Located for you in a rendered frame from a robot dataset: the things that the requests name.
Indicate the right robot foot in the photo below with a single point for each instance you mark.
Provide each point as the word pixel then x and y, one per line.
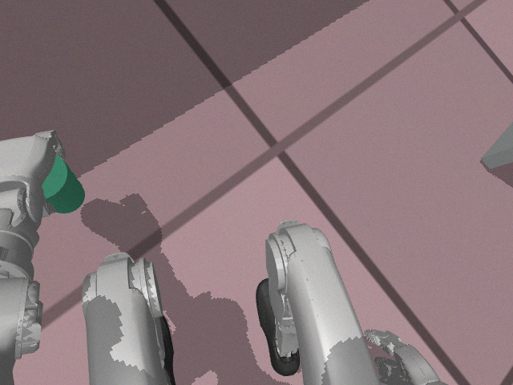
pixel 282 365

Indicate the cup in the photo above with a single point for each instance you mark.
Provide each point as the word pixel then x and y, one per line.
pixel 62 189

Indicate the left robot hand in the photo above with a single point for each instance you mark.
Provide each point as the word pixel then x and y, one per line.
pixel 32 157

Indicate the right robot hand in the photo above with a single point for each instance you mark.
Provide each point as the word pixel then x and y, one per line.
pixel 410 367

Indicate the left robot foot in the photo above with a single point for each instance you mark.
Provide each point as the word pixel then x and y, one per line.
pixel 169 352

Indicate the left robot arm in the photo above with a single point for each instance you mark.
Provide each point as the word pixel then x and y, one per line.
pixel 21 209

